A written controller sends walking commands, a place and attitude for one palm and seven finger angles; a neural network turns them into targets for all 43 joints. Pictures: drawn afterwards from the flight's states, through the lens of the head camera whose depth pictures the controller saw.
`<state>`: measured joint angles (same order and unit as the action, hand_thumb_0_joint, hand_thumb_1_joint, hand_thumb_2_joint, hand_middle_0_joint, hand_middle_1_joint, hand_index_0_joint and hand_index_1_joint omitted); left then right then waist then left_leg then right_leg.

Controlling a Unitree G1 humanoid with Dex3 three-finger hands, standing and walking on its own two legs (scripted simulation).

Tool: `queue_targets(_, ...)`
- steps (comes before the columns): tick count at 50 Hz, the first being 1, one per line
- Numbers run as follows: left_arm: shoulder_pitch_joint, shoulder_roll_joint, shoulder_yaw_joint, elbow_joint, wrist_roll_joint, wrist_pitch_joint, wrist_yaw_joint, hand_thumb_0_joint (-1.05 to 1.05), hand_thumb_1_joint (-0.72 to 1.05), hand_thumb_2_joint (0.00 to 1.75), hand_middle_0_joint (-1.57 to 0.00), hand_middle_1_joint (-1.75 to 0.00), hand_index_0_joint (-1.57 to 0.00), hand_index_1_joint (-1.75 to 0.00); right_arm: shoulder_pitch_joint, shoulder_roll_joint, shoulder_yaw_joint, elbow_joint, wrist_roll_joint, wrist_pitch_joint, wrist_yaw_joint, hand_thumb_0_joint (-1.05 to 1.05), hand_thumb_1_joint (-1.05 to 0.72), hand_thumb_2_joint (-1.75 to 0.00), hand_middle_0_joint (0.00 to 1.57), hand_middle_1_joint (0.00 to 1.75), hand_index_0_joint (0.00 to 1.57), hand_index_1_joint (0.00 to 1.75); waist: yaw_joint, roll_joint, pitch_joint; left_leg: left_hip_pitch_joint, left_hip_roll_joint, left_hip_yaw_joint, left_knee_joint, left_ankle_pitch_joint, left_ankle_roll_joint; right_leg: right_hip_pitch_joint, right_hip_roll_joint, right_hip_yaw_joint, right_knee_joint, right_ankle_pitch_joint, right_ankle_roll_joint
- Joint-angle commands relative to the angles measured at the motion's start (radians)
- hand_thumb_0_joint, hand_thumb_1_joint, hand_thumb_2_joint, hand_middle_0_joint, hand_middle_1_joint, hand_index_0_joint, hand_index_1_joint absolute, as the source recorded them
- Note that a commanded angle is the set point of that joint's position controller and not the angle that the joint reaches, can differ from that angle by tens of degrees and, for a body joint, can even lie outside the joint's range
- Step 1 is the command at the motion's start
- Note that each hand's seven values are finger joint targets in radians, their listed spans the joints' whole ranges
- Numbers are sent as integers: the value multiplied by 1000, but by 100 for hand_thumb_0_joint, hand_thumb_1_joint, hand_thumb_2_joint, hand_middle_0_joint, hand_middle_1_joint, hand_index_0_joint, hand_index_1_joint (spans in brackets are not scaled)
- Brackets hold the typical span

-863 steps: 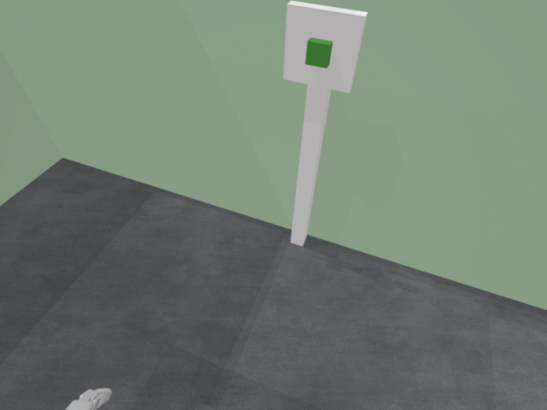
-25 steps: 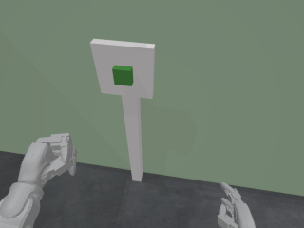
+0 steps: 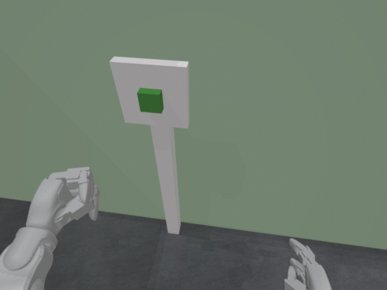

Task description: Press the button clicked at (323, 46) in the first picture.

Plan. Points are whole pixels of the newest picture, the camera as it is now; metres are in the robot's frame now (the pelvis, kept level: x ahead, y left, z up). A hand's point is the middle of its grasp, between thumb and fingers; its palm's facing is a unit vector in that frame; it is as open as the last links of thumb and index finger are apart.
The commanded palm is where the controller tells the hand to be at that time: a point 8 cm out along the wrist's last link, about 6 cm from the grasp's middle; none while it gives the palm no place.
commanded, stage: aim a knuckle at the button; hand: left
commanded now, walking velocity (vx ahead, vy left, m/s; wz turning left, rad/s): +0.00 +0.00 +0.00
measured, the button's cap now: (151, 100) +0.54 +0.17 +0.13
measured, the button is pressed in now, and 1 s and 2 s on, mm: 0 0 0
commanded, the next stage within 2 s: none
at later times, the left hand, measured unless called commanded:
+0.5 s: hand (119, 172) +0.30 +0.18 +0.12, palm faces -0.02 -1.00 -0.04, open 3.1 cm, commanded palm +0.28 +0.23 +0.12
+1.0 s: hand (141, 144) +0.40 +0.16 +0.10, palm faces -0.03 -1.00 -0.01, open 3.1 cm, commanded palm +0.37 +0.21 +0.10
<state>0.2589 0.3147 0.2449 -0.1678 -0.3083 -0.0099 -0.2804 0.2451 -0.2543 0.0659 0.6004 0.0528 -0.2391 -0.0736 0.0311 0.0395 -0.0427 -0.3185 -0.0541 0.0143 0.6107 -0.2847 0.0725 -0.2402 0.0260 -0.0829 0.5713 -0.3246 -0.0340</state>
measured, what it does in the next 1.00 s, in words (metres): stands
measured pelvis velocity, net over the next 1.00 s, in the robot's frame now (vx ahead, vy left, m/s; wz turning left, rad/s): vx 0.01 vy -0.02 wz -0.03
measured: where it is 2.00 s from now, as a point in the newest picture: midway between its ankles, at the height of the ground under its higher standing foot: outside the picture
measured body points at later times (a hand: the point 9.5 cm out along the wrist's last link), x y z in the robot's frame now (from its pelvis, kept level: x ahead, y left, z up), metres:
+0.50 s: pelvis +0.00 -0.03 +0.00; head +0.00 -0.05 +0.45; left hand +0.29 +0.23 +0.12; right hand +0.16 -0.28 -0.08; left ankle +0.02 +0.07 -0.73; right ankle -0.01 -0.10 -0.73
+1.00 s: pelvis +0.01 -0.02 +0.00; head +0.04 -0.02 +0.45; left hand +0.39 +0.22 +0.10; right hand +0.13 -0.27 -0.10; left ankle +0.02 +0.07 -0.73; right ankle -0.01 -0.10 -0.73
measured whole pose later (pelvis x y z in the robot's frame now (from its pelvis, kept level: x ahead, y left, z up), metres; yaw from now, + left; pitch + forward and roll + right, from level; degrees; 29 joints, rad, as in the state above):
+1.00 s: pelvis +0.01 -0.02 +0.00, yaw -2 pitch +5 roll +0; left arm -0.37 0.33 0.22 0.53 -0.24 -0.11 -0.22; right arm 0.27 -0.26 0.05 0.63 0.06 -0.12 -0.07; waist -0.04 0.02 -0.04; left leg -0.42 -0.03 0.03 0.64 -0.31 0.05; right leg -0.36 0.04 -0.06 0.62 -0.35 -0.05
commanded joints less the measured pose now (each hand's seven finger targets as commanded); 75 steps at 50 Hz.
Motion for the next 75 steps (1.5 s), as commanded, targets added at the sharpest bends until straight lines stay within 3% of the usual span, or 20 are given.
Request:
queue_targets(1, -163, 173, 99, -194, -23, -46, -17, 0, 90, 90, -130, -150, -130, -150, -133, -124, -58, -169, 10, -58, -11, 0, -90, -90, 20, 30, 20, 30, -4, 15, -110, 121, 63, -104, -116, 99, -38, -69, -8, 28, -100, 110, 5)
queue_targets(4, -184, 181, 119, -219, -38, -72, -12, 0, 90, 90, -130, -150, -130, -150, -136, -118, -56, -167, 6, -66, -12, 0, -90, -90, 20, 30, 20, 30, -3, -1, -130, 124, 58, -92, -102, 132, -32, -52, -7, 37, -102, 137, 8)
queue_targets(7, -276, 207, 134, -147, -40, -95, -8, 0, 90, 90, -130, -150, -130, -150, -124, -125, -53, -135, 4, -62, -18, 0, -90, -90, 20, 30, 20, 30, -22, -12, -76, 94, 57, -89, -88, 102, -28, -82, -6, 50, -111, 108, 12)
queue_targets(11, -372, 172, 72, -39, -32, -102, -28, 0, 90, 90, -130, -150, -130, -150, -127, -128, -53, -120, 13, -62, -26, 0, -90, -90, 20, 30, 20, 30, -40, 28, -47, 87, 50, -82, -84, 51, -28, -112, -16, 67, -123, 63, 14)
queue_targets(14, -445, 205, 82, 40, -29, -88, -42, 0, 90, 90, -130, -150, -130, -150, -125, -134, -56, -116, 17, -54, -34, 0, -90, -90, 20, 30, 20, 30, -42, -13, -66, 57, 46, -76, -66, 43, -23, -95, -29, 104, -137, 41, 22)
queue_targets(17, -487, 247, 118, 80, -27, -96, -47, 0, 90, 90, -130, -150, -130, -150, -125, -135, -58, -117, 17, -49, -33, 0, -90, -90, 20, 30, 20, 30, -32, -39, -131, 43, 46, -66, -42, 85, -22, -41, -42, 139, -129, 90, 32)
queue_targets(21, -548, 258, 148, 100, -30, -129, -30, 0, 90, 90, -130, -150, -130, -150, -127, -125, -56, -123, 16, -44, -25, 0, -90, -90, 20, 30, 20, 30, -17, -10, -199, 58, 42, -55, -41, 145, -25, 5, -48, 131, -97, 207, 34)
queue_targets(28, -556, 258, 150, 273, -13, -105, -27, 0, 90, 90, -130, -150, -130, -150, -94, -140, -66, -124, 20, -5, -12, 0, -90, -90, 20, 30, 20, 30, -21, -69, -163, -13, 42, -36, -22, 149, -29, 8, -69, 173, -87, 323, 68)
queue_targets(31, -627, 225, 98, 250, -4, -113, -33, 0, 90, 90, -130, -150, -130, -150, -85, -137, -68, -134, 24, 7, -9, 0, -90, -90, 20, 30, 20, 30, -30, -1, -191, 28, 38, -32, -29, 178, -25, -10, -52, 140, -70, 339, 51)
queue_targets(35, -774, 205, 58, 230, 2, -157, -14, 0, 90, 90, -130, -150, -130, -150, -61, -138, -75, -120, 21, 12, -13, 0, -90, -90, 20, 30, 20, 30, -62, -5, -223, 84, 43, -37, -28, 194, -20, -55, -30, 111, -62, 308, 34)
queue_targets(38, -810, 256, 104, 283, 13, -178, 17, 0, 90, 90, -130, -150, -130, -150, -44, -147, -77, -99, 14, 24, -14, 0, -90, -90, 20, 30, 20, 30, -59, -50, -243, 70, 47, -43, -27, 198, -19, -44, -29, 114, -53, 309, 33)
queue_targets(45, -935, 220, 56, 467, 54, -158, 57, 0, 90, 90, -130, -150, -130, -150, -16, -148, -76, -89, 15, 74, -4, 0, -90, -90, 20, 30, 20, 30, -70, -6, -234, 72, 45, -46, -31, 191, -25, -95, -23, 91, -44, 276, 17)
queue_targets(51, -1044, 181, 19, 501, 64, -202, 71, 0, 90, 90, -130, -150, -130, -150, 26, -151, -86, -86, 6, 98, 10, 0, -90, -90, 20, 30, 20, 30, -78, 5, -330, 151, 56, -66, -8, 312, -34, -116, -11, 72, -10, 343, 6)
queue_targets(52, -1041, 186, 24, 522, 66, -210, 76, 0, 90, 90, -130, -150, -130, -150, 39, -154, -88, -81, 3, 105, 13, 0, -90, -90, 20, 30, 20, 30, -80, -41, -341, 143, 59, -67, -2, 330, -31, -107, -8, 72, -5, 358, 8)
queue_targets(61, -1239, 179, 9, 702, 112, -235, 132, 0, 90, 90, -130, -150, -130, -150, 89, -161, -94, -50, -3, 157, 30, 0, -90, -90, 20, 30, 20, 30, -110, -4, -278, 112, 64, -83, 2, 291, -43, -212, -4, 63, 8, 274, 2)
queue_targets(64, -1304, 193, 22, 719, 120, -272, 145, 0, 90, 90, -130, -150, -130, -150, 108, -164, -97, -46, -8, 166, 32, 0, -90, -90, 20, 30, 20, 30, -111, -8, -352, 139, 68, -88, 10, 319, -46, -205, 0, 64, 22, 279, 0)
queue_targets(68, -1230, 194, 37, 701, 125, -318, 142, 0, 90, 90, -130, -150, -130, -150, 124, -163, -106, -54, -14, 171, 46, 0, -90, -90, 20, 30, 20, 30, -80, 55, -456, 221, 81, -101, 32, 455, -65, -202, 6, 60, 49, 316, -6)
queue_targets(72, -1129, 197, 50, 767, 116, -292, 128, 0, 90, 90, -130, -150, -130, -150, 129, -169, -108, -64, -10, 189, 53, 0, -90, -90, 20, 30, 20, 30, -79, -41, -380, 130, 78, -82, 24, 424, -52, -166, 10, 59, 33, 339, -1)
queue_targets(73, -1133, 164, 19, 777, 115, -279, 123, 0, 90, 90, -130, -150, -130, -150, 125, -166, -105, -73, -6, 194, 53, 0, -90, -90, 20, 30, 20, 30, -88, -59, -338, 104, 77, -73, 16, 395, -47, -174, 10, 57, 27, 339, 2)
queue_targets(75, -1161, 153, 8, 789, 110, -260, 119, 0, 90, 90, -130, -150, -130, -150, 117, -166, -104, -77, -1, 199, 51, 0, -90, -90, 20, 30, 20, 30, -98, -52, -275, 66, 72, -67, 6, 307, -42, -200, 10, 56, 13, 291, 2)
